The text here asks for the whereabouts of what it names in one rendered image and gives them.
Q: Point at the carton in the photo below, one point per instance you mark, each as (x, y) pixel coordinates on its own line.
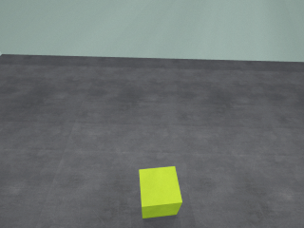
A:
(160, 192)

